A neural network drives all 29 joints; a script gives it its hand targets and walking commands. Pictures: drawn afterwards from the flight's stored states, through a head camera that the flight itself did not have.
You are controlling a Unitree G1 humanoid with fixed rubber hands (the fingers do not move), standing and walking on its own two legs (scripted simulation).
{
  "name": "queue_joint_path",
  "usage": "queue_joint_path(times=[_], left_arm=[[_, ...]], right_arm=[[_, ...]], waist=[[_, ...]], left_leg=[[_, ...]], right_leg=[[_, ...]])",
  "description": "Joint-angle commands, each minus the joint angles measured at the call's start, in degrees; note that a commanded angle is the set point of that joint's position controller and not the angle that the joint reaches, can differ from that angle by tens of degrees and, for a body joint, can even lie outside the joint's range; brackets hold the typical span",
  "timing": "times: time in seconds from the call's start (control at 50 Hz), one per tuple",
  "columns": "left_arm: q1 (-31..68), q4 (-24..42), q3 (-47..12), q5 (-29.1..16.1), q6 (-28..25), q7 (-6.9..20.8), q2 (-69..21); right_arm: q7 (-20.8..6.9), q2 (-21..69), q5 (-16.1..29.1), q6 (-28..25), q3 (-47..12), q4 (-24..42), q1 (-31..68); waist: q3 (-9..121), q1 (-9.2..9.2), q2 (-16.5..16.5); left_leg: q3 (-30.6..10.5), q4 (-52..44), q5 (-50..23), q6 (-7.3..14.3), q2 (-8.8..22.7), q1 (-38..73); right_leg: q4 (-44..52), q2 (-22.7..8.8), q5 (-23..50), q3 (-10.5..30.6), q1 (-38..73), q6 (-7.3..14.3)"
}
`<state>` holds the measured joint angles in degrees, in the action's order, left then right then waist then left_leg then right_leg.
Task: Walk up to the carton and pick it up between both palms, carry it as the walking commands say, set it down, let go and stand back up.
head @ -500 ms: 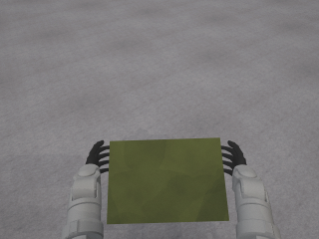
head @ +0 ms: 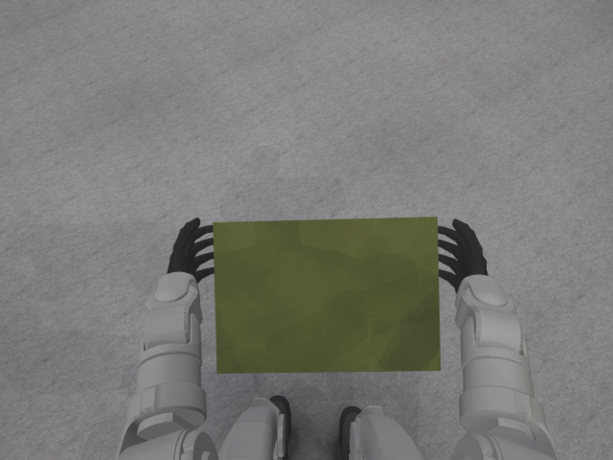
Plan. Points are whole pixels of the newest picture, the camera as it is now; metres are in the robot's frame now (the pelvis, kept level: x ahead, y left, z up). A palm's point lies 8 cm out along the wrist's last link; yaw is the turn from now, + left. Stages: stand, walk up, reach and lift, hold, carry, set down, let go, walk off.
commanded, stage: set down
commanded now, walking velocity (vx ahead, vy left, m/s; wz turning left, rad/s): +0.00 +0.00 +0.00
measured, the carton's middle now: (324, 283) +0.36 +0.00 -0.15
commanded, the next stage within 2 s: none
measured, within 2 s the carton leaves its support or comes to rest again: neither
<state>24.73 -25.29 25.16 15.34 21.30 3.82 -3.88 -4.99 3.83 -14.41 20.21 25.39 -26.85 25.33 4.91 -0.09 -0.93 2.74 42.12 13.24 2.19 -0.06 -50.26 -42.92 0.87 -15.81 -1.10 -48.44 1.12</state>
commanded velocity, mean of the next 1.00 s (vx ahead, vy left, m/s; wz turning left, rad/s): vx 0.00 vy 0.00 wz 0.00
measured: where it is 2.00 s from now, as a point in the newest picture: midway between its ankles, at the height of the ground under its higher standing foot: (315, 459)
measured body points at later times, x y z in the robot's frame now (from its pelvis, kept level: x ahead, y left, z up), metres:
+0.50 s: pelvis -0.03 +0.00 -0.08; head +0.17 +0.01 +0.32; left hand +0.39 +0.20 -0.15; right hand +0.38 -0.19 -0.15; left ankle +0.06 +0.10 -0.70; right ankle +0.03 -0.11 -0.70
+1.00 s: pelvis -0.05 -0.01 -0.16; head +0.18 +0.00 +0.22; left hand +0.41 +0.20 -0.24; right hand +0.41 -0.19 -0.23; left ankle +0.06 +0.10 -0.70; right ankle +0.03 -0.11 -0.70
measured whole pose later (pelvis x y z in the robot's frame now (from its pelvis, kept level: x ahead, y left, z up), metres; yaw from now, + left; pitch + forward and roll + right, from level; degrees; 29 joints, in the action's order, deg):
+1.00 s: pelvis -0.05 -0.01 -0.16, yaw +0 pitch +46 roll -2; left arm 47.1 -36.5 24.0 10.4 22.2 -1.1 4.8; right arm 3.3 -1.2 -8.7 21.5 25.3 -34.7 45.7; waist 17.1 -0.1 -0.2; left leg 1.4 82.0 22.2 2.0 0.9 -105.4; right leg -83.2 0.6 -25.8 -3.1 -103.0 1.9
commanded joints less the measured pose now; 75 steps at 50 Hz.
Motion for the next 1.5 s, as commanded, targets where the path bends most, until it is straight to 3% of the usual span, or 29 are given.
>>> queue_joint_path(times=[0.0,0.24,0.4,0.56,0.78,0.9,1.32,1.48], left_arm=[[30.4,-1.1,-32.58,-9.31,-1.04,16.42,-47.2],[41.64,-2.43,-32.6,-10.98,0.89,17.76,-48.77],[44.07,-4.48,-31.69,-11.69,0.68,18.37,-47.64],[45.57,-5.23,-33.02,-13.23,-0.13,17.69,-46.87],[51.11,-7.41,-32.1,-14.59,-0.8,16.75,-43.84],[54.83,-8.85,-30.99,-14.97,-0.78,16.74,-43.42],[66.4,-11.34,-30.8,-17.18,-1.67,14.25,-41.22],[69.87,-12.11,-30.78,-17.71,-2.27,13.08,-40.06]], right_arm=[[-16.99,46.38,8.62,-1.14,-31.36,-0.55,31.13],[-19.5,47.07,9.42,1.02,-29.87,-2.39,42.16],[-18.8,48.45,11.36,1.5,-30.67,-3.41,44.31],[-17.62,47.04,13.37,0.31,-31.31,-3.78,46.11],[-15.14,46.69,15.77,0.06,-32.19,-4.27,52.16],[-14.04,45.78,15.7,0.12,-31.18,-5.22,55.29],[-12.72,41.57,17.92,-0.97,-30.49,-5.59,66.56],[-12.47,39.73,19.16,-1.73,-30.65,-6.37,70.46]], waist=[[36.25,0.05,2.2],[43.97,-1.25,2.43],[50.7,-0.24,1.85],[58.11,-0.53,1.98],[61.87,0.63,1.8],[62.88,0.03,1.63],[68.46,-0.69,3.76],[69.17,-0.16,3.71]], left_leg=[[-7.08,1.73,-14.07,-0.92,-4.02,23.11],[-7.54,10.43,-2.33,-0.96,-4.86,12.94],[-5.68,17.45,-6.4,-0.69,-5.57,3.82],[-5.67,23.42,-10.79,-1.39,-5.26,-1.78],[-3.61,30.47,-5.24,-1.23,-5.92,-14.29],[-2.82,33.8,-3.21,-1.39,-6.19,-19.1],[-2.79,44.49,-3.4,-2.14,-5.98,-24.99],[-3.13,48.39,-3.51,-2.15,-5.54,-26.29]], right_leg=[[0.27,4.2,10.95,4.22,3.65,1.26],[-9.8,5.34,2.34,2.51,-8.96,1.27],[-15.63,5.69,5.11,2.29,-13.77,0.36],[-21.14,6.17,7.19,1.46,-21.97,-0.1],[-27.38,5.84,4.76,1.39,-26.33,-0.73],[-30.44,6.01,3.3,0.7,-29.11,-0.9],[-42.35,6.13,0.45,-1.64,-43.3,-0.69],[-46.45,5.89,-0.67,-2.09,-48.99,-0.62]])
